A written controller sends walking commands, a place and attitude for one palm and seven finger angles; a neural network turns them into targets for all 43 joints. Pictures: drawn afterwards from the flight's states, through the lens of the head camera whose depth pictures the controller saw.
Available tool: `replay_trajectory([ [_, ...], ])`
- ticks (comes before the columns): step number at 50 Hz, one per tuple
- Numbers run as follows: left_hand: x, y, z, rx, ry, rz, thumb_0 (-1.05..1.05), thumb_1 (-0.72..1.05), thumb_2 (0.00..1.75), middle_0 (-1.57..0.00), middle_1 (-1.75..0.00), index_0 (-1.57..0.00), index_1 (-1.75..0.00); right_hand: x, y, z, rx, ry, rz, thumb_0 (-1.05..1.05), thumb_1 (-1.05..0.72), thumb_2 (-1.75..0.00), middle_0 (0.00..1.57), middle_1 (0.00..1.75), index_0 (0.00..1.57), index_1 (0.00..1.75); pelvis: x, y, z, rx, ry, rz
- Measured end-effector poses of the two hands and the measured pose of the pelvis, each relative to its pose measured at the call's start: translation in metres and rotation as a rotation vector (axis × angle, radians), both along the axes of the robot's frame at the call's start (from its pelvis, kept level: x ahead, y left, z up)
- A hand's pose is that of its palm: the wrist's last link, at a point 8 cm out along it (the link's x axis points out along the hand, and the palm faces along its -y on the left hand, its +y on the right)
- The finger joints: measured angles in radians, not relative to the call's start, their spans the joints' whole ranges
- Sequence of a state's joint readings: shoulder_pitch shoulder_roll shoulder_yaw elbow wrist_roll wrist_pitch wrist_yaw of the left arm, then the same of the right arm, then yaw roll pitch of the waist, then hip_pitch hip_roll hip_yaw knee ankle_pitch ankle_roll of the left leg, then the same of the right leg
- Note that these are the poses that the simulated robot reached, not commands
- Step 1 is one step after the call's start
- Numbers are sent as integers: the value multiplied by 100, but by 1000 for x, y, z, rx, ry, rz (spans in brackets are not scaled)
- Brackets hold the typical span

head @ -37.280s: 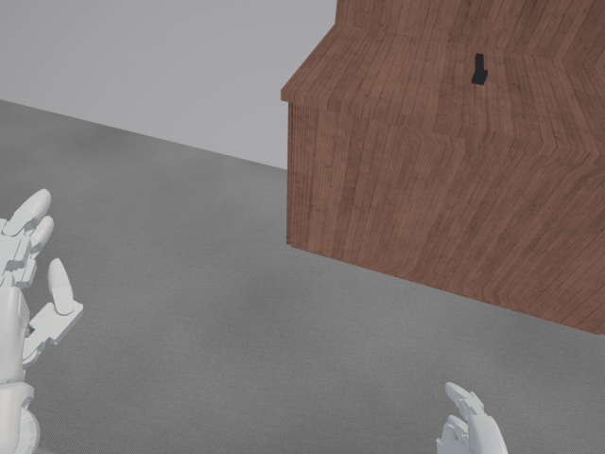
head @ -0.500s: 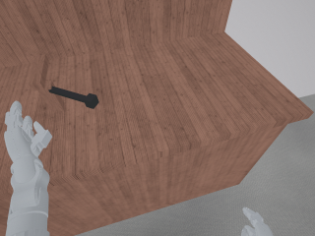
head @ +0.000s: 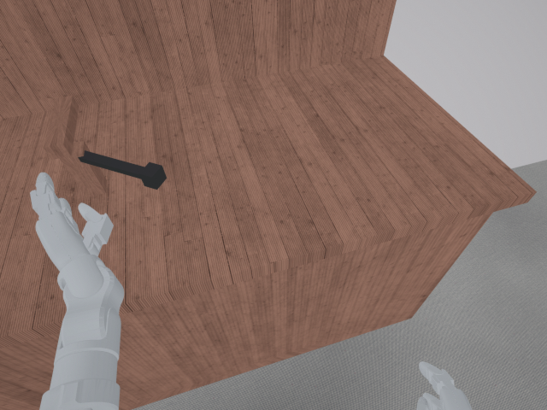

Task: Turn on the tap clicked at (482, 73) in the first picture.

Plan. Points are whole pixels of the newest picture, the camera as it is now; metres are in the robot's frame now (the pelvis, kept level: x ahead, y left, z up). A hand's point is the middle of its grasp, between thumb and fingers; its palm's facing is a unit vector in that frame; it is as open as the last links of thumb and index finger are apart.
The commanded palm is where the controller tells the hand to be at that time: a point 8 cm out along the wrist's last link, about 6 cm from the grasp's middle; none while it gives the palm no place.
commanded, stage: push the lever round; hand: left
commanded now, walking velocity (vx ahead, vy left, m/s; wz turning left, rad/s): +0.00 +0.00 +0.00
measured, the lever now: (153, 175) +0.43 +0.22 +0.11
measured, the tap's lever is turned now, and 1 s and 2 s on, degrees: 53 53 81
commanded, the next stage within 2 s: lift the hand up off the lever in 1.72 s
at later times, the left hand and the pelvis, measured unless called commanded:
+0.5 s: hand (138, 202) +0.38 +0.23 +0.10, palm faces +0.74 -0.67 -0.04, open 7.8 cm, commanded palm +0.33 +0.25 +0.10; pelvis +0.00 +0.00 +0.00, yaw +0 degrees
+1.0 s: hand (159, 191) +0.41 +0.21 +0.10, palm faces +0.80 -0.59 -0.06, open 7.8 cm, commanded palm +0.36 +0.22 +0.10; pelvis +0.00 -0.01 +0.00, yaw +1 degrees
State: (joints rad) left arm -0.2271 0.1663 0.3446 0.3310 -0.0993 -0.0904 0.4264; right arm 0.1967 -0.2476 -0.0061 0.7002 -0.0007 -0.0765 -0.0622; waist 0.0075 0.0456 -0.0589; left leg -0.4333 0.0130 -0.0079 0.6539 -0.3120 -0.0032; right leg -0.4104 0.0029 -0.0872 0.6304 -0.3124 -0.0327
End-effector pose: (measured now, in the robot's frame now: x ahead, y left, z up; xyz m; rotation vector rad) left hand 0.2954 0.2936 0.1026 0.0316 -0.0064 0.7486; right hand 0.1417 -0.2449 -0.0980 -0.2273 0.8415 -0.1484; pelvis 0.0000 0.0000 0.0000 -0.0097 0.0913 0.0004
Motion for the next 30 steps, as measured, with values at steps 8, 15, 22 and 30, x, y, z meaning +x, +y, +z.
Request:
replay_trajectory([
  [8, 5, -12, 2, -1, 8, 23, 1, 90, 90, -15, -15, -15, -15, 2, 4, -1, 7, 12, 2, 1, -91, -90, 20, 30, 21, 30, 1, 2, 0, 0, -8, 2],
  [15, 15, -23, 0, -12, 26, 57, 1, 90, 90, -15, -15, -15, -15, 7, 8, 0, 4, 18, 12, 1, -91, -90, 20, 30, 21, 30, 1, 3, 1, 0, -5, 5],
  [22, 27, -35, 2, -12, 30, 75, 1, 90, 90, -15, -15, -15, -15, 9, 11, -2, 10, 33, 17, 1, -91, -90, 20, 30, 21, 30, 2, 4, 0, -2, 2, 6],
  [30, 37, -48, 0, -37, 58, 108, 1, 90, 90, -15, -15, -15, -15, 6, 12, -5, 24, 65, 13, 1, -91, -90, 20, 30, 21, 30, 5, 3, 1, 0, 6, 4],
])
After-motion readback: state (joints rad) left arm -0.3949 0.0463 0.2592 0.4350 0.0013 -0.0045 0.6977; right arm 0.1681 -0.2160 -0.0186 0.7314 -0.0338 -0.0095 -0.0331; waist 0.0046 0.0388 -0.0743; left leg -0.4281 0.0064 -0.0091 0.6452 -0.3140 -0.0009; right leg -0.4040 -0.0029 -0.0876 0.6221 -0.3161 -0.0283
